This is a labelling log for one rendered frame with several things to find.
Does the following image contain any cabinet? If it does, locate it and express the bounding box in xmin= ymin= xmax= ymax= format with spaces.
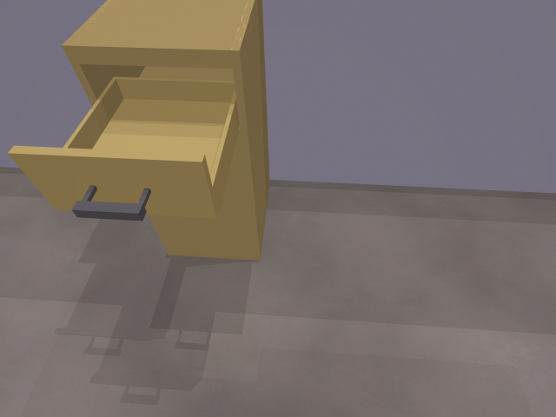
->
xmin=62 ymin=0 xmax=270 ymax=261

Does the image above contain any drawer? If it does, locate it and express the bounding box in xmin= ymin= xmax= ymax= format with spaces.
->
xmin=8 ymin=77 xmax=239 ymax=219

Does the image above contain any handle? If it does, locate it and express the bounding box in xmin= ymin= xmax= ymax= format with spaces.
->
xmin=72 ymin=185 xmax=151 ymax=221

